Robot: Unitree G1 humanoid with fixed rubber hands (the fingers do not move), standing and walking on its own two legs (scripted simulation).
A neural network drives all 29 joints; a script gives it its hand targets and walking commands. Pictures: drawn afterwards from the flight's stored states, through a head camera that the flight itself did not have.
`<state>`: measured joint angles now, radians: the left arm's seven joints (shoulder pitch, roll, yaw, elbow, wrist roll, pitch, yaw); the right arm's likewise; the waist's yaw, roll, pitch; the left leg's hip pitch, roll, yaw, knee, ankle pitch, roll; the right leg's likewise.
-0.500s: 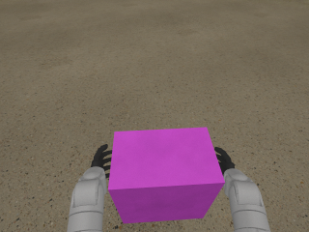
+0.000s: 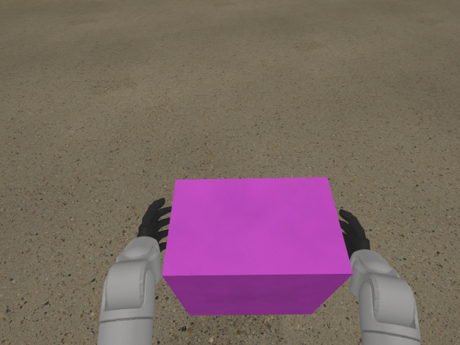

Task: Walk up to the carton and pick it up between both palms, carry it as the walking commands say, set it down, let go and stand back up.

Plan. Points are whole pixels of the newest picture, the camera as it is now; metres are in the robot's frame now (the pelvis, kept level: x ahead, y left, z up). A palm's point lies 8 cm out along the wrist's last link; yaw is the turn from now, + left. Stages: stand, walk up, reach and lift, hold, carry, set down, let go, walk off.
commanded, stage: carry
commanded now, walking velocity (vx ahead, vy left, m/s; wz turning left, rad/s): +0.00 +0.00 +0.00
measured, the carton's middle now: (250, 254) +0.29 -0.03 +0.01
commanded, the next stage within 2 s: none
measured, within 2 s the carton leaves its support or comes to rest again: neither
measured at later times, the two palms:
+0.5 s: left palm (53, 322) +0.15 +0.24 +0.09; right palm (294, 265) +0.23 -0.09 +0.07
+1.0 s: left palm (56, 337) +0.13 +0.23 +0.09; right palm (303, 272) +0.22 -0.10 +0.08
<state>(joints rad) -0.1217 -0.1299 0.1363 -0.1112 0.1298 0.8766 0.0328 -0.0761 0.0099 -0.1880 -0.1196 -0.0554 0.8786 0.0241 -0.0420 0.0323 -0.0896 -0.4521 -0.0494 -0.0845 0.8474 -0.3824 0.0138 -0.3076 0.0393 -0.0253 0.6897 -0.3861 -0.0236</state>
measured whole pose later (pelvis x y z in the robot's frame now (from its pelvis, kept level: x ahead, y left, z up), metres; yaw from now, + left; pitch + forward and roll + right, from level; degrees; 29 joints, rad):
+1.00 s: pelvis -0.07 +0.01 +0.01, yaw +12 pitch +3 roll +0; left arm -0.08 -0.13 0.19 -0.31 0.09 1.19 0.08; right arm -0.10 0.05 -0.17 -0.21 -0.03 1.17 -0.02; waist 0.01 0.00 -0.15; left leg -0.45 -0.03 0.01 0.56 -0.16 0.04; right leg -0.36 0.00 -0.09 0.61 -0.30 -0.03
